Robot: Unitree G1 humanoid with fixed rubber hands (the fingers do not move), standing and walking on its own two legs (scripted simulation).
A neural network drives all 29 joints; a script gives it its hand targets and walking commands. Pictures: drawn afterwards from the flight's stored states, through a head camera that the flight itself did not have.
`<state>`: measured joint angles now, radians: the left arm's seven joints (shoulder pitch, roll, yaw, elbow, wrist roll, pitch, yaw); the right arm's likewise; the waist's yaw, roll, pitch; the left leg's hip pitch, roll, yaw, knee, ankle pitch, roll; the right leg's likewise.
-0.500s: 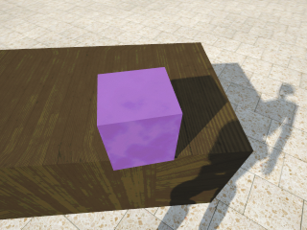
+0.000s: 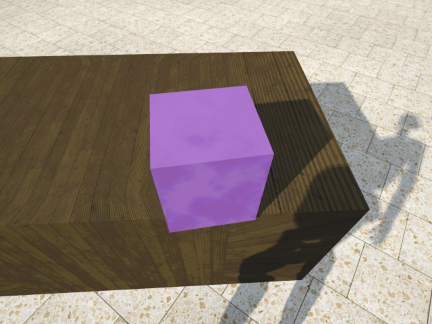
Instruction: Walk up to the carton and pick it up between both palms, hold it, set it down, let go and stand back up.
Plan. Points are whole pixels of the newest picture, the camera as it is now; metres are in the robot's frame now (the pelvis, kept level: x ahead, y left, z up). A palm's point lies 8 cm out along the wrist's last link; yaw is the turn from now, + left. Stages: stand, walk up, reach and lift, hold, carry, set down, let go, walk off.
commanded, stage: walk up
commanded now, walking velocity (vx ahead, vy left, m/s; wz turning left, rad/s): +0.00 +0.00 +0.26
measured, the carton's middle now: (206, 161) +0.44 +0.02 +0.01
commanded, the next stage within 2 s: none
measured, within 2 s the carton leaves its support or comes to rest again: neither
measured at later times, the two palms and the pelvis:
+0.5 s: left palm out of the picture +0.03 +0.20 -0.14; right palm out of the picture -0.03 -0.29 -0.13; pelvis -0.01 -0.05 +0.00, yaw +3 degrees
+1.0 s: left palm out of the picture -0.03 +0.08 -0.14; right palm out of the picture +0.04 -0.33 -0.14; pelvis +0.02 -0.12 +0.00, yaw +6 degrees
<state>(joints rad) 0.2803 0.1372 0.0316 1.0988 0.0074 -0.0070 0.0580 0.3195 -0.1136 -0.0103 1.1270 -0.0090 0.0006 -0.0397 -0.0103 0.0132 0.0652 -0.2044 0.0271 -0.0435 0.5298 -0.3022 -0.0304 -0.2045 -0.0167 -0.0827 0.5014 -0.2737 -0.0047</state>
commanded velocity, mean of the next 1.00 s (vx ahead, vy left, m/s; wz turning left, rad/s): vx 0.02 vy -0.06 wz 0.08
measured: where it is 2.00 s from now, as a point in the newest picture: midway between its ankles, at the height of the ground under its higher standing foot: outside the picture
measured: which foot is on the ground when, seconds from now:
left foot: down 0.00-0.56, up 0.58-0.94, down 0.96-1.00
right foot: down 0.00-0.10, up 0.12-0.54, down 0.56-1.00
